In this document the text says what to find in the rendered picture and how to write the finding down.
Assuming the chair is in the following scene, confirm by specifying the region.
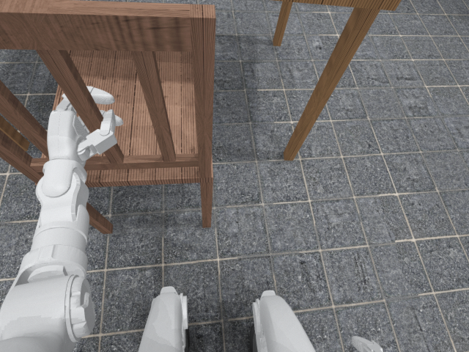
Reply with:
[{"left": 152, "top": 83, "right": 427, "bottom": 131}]
[{"left": 0, "top": 0, "right": 216, "bottom": 234}]

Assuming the robot left forearm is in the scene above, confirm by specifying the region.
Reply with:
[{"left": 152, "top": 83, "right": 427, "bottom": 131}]
[{"left": 0, "top": 158, "right": 89, "bottom": 341}]

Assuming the left robot upper arm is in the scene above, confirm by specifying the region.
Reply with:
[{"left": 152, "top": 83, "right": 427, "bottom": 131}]
[{"left": 0, "top": 274, "right": 95, "bottom": 352}]

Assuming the left robot thigh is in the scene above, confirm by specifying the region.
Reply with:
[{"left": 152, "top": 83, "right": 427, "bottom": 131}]
[{"left": 138, "top": 292, "right": 188, "bottom": 352}]

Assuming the right robot shin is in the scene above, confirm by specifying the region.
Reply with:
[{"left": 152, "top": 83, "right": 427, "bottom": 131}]
[{"left": 256, "top": 290, "right": 276, "bottom": 352}]

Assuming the robot right hand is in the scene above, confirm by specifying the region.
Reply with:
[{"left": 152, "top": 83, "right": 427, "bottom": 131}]
[{"left": 352, "top": 336, "right": 383, "bottom": 352}]

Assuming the robot left hand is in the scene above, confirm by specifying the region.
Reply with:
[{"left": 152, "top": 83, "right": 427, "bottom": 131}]
[{"left": 47, "top": 86, "right": 124, "bottom": 168}]

